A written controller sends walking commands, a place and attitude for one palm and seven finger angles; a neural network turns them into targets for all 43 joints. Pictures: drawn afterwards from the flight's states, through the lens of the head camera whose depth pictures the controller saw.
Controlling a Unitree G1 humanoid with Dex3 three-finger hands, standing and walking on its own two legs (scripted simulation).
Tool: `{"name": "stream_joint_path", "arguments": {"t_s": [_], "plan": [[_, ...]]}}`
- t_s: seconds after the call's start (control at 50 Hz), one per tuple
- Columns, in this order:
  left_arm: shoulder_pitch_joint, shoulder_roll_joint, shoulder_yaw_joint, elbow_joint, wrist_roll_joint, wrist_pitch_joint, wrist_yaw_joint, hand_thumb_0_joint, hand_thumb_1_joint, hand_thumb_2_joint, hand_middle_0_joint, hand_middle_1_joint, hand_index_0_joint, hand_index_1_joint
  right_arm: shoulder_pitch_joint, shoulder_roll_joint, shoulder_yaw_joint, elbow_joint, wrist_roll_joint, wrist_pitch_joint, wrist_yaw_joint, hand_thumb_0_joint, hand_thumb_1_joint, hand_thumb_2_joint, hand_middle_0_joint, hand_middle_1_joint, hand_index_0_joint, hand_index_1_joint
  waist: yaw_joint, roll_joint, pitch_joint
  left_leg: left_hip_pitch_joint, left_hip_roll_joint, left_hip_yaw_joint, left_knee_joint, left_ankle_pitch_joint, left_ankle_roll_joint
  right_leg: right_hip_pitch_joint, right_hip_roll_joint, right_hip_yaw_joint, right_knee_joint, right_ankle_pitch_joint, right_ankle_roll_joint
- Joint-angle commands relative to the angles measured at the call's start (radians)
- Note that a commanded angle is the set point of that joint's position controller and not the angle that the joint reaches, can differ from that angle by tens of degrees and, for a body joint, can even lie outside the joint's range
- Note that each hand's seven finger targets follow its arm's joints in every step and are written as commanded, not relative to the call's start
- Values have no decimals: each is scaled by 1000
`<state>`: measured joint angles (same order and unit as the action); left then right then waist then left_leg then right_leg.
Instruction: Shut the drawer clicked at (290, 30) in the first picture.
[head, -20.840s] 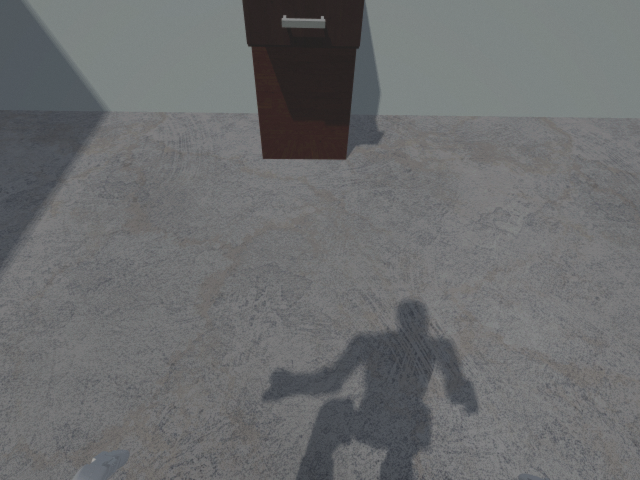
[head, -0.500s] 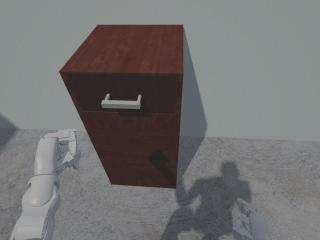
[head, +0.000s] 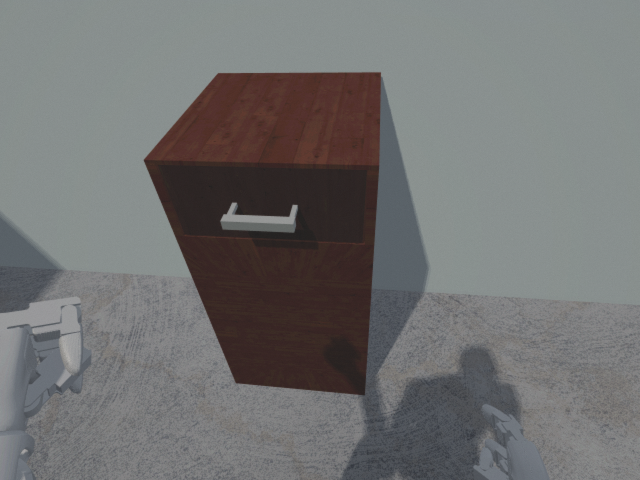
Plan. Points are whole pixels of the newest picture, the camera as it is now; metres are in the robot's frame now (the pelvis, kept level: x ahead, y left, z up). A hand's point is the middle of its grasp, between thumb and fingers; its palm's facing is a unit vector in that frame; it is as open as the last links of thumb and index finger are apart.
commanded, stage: draw the hand back to the body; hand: left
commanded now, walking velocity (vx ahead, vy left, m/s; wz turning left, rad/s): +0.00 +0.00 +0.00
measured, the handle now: (261, 216) +0.57 +0.20 +0.01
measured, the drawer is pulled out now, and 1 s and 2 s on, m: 0.00 0.00 0.00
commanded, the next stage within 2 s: step back with the hand held close in 0.10 s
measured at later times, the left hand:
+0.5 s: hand (97, 354) +0.19 +0.25 +0.15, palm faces +0.29 -0.82 -0.49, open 3.3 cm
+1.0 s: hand (14, 454) +0.09 +0.26 +0.16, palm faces +0.37 -0.83 -0.42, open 3.3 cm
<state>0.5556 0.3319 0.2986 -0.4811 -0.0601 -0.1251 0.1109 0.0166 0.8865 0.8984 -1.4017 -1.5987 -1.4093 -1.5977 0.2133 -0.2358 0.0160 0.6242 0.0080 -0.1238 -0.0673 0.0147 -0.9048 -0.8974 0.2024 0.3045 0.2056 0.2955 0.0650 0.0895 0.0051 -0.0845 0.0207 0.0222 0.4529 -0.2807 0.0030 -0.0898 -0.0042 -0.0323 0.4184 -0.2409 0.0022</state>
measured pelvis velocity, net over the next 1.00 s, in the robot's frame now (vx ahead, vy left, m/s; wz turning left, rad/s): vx -0.10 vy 0.03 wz -0.01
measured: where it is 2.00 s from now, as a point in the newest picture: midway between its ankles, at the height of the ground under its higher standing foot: outside the picture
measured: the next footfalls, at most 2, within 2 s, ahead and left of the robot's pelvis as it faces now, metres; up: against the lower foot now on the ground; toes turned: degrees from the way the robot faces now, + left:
right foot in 1.14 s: -0.12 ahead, -0.11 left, +0.00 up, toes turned +8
right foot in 1.74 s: -0.23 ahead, -0.03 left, +0.00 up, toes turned +0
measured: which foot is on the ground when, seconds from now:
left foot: down 0.00-1.00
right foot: down 0.00-1.00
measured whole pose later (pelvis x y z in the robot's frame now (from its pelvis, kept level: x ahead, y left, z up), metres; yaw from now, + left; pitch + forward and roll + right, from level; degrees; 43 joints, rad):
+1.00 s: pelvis -0.10 +0.03 -0.01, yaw +0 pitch -1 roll -2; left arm 0.60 0.35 0.34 -0.59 -0.02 -0.24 0.16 0.02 0.88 0.90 -1.40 -1.60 -1.41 -1.60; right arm 0.20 -0.22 0.00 0.56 0.00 -0.06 -0.08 0.01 -0.90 -0.90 0.21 0.30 0.21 0.30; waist 0.00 0.02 0.04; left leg -0.41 0.00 0.02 0.62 -0.22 0.05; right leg -0.38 -0.01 -0.02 0.51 -0.17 0.03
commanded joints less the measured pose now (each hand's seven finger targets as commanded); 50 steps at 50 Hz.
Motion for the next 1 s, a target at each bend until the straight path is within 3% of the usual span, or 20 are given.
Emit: {"name": "stream_joint_path", "arguments": {"t_s": [0.0,0.02,0.04,0.12,0.2,0.22,0.24,0.26,0.28,0.34,0.46,0.52,0.58,0.66,0.76,0.84,0.88,0.9,0.94,0.98], "plan": [[-120,129,78,-127,3,-44,13,0,900,900,-1400,-1600,-1400,-1600,-134,-88,-36,-154,-2,-59,-14,0,-900,-900,200,300,200,300,-19,-95,47,-42,0,-2,-74,132,29,-74,-2,15,-95,67,-16],[-136,130,77,-130,4,-46,14,0,900,900,-1400,-1600,-1400,-1600,-134,-90,-36,-155,-2,-58,-15,0,-900,-900,200,300,200,300,-19,-97,38,-39,-1,-5,-73,126,30,-74,-3,14,-95,54,-16],[-153,134,74,-139,8,-48,14,0,900,900,-1400,-1600,-1400,-1600,-136,-92,-35,-155,-2,-60,-17,0,-900,-900,200,300,200,300,-18,-61,43,-36,-4,-8,-78,113,28,-76,-2,15,-100,39,-19],[-133,156,95,-187,9,-57,22,0,900,900,-1400,-1600,-1400,-1600,-140,-85,-33,-161,-9,-73,-19,0,-900,-900,200,300,200,300,1,-42,-57,-12,-7,-10,-77,166,29,-11,-8,16,-71,103,-22],[-120,153,93,-213,7,-51,23,0,900,900,-1400,-1600,-1400,-1600,-146,-80,-27,-161,-10,-81,-18,0,-900,-900,200,300,200,300,3,-21,-46,-22,-6,-14,-74,202,22,4,-4,16,-63,150,-25],[-245,300,254,-297,3,-100,29,0,900,900,-1400,-1600,-1400,-1600,-130,-110,-35,-192,-10,-51,-11,0,-900,-900,200,300,200,300,-44,-56,35,-104,5,-25,-54,135,42,-82,-53,133,-125,201,-25],[-245,306,266,-251,7,-118,26,0,900,900,-1400,-1600,-1400,-1600,-127,-94,-32,-177,-11,-36,-14,0,-900,-900,200,300,200,300,-45,-72,50,-111,-4,-40,-44,107,38,-96,-74,138,-145,191,-33],[-117,219,204,-144,11,-106,19,0,900,900,-1400,-1600,-1400,-1600,-130,-86,-39,-161,-14,-22,-14,0,-900,-900,200,300,200,300,-49,-124,62,-98,0,-37,-35,138,37,-115,-79,126,-145,218,-31],[-61,169,160,-132,14,-100,12,0,900,900,-1400,-1600,-1400,-1600,-121,-92,-44,-170,-16,-4,-7,0,-900,-900,200,300,200,300,-54,-125,37,-90,8,-31,-34,183,35,-105,-76,111,-128,254,-26],[15,130,124,-150,14,-105,2,0,900,900,-1400,-1600,-1400,-1600,-126,-108,-60,-187,-18,27,0,0,-900,-900,200,300,200,300,-56,-27,-64,-75,27,-26,-48,347,33,-41,-67,64,-56,374,-13],[100,205,195,-234,8,-109,17,0,900,900,-1400,-1600,-1400,-1600,-142,-94,-76,-229,-5,72,-5,0,-900,-900,200,300,200,300,-45,-102,-203,-111,44,-37,-37,431,31,26,-61,44,17,454,4],[105,232,220,-292,9,-117,30,0,900,900,-1400,-1600,-1400,-1600,-139,-93,-79,-245,-2,76,-15,0,-900,-900,200,300,200,300,-44,-76,-215,-156,50,-48,-40,420,34,36,-53,43,54,461,8],[100,230,215,-327,14,-122,35,0,900,900,-1400,-1600,-1400,-1600,-132,-100,-78,-251,-5,69,-24,0,-900,-900,200,300,200,300,-45,5,-192,-209,65,-69,-65,400,42,37,-31,38,97,419,15],[88,197,197,-285,23,-125,35,0,900,900,-1400,-1600,-1400,-1600,-127,-104,-79,-244,-8,52,-26,0,-900,-900,200,300,200,300,-48,52,-107,-394,103,-100,-139,162,71,68,-7,40,170,259,21],[31,181,184,-249,37,-142,38,0,900,900,-1400,-1600,-1400,-1600,-109,-109,-81,-239,-1,32,-23,0,-900,-900,200,300,200,300,-68,-59,-20,-551,74,-101,-114,-242,83,26,-38,117,96,85,7],[1,209,186,-287,40,-159,49,0,900,900,-1400,-1600,-1400,-1600,-90,-107,-86,-227,-10,22,-20,0,-900,-900,200,300,200,300,-79,-171,-30,-367,5,-65,63,-224,50,-230,-107,214,-116,-220,-33],[-13,200,165,-299,38,-166,59,0,900,900,-1400,-1600,-1400,-1600,-78,-98,-76,-216,-12,20,-20,0,-900,-900,200,300,200,300,-86,-183,-32,-238,-7,-54,133,-168,33,-380,-137,194,-159,-308,-47],[-10,199,163,-306,38,-170,64,0,900,900,-1400,-1600,-1400,-1600,-78,-97,-72,-213,-16,17,-21,0,-900,-900,200,300,200,300,-89,-160,-37,-220,-2,-62,113,-162,32,-399,-128,167,-148,-311,-42],[-4,215,180,-331,37,-178,73,0,900,900,-1400,-1600,-1400,-1600,-84,-108,-72,-216,-17,11,-28,0,-900,-900,200,300,200,300,-91,-46,-50,-280,38,-124,-20,-212,47,-335,-65,111,-63,-275,-14],[22,209,202,-336,47,-188,76,0,900,900,-1400,-1600,-1400,-1600,-96,-123,-72,-225,-15,-2,-35,0,-900,-900,200,300,200,300,-79,115,-66,-538,160,-274,-258,-396,101,-68,38,49,218,-114,21]]}}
